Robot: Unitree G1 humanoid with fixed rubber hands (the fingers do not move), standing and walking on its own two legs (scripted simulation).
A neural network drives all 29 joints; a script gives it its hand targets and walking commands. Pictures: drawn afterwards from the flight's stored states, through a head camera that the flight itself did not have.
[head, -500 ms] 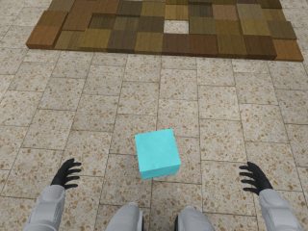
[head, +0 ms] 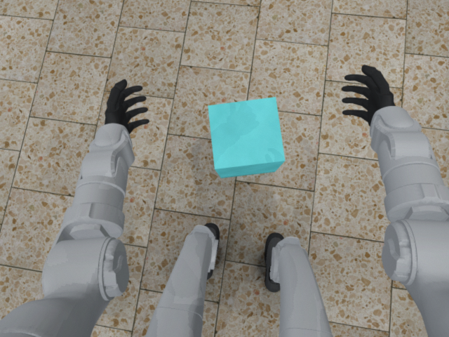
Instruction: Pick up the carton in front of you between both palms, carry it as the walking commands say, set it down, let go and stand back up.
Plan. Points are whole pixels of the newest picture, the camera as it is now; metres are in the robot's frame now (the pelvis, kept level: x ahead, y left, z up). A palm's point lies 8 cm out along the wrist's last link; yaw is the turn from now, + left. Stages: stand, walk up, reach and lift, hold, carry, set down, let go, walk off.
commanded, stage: reach and lift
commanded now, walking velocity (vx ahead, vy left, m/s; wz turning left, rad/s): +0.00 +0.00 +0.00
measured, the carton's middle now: (245, 142) +0.52 +0.04 -0.55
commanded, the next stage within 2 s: none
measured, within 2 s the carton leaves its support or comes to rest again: leaves its support in 2.00 s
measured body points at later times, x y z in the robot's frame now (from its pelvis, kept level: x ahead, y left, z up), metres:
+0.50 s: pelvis +0.03 +0.00 -0.05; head +0.36 -0.01 +0.26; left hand +0.50 +0.23 -0.19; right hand +0.59 -0.14 -0.19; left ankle +0.09 +0.14 -0.63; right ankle +0.08 -0.12 -0.64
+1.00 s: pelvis -0.03 +0.00 -0.26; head +0.34 +0.00 -0.01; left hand +0.49 +0.23 -0.42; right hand +0.57 -0.14 -0.42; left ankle +0.08 +0.14 -0.64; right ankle +0.08 -0.12 -0.64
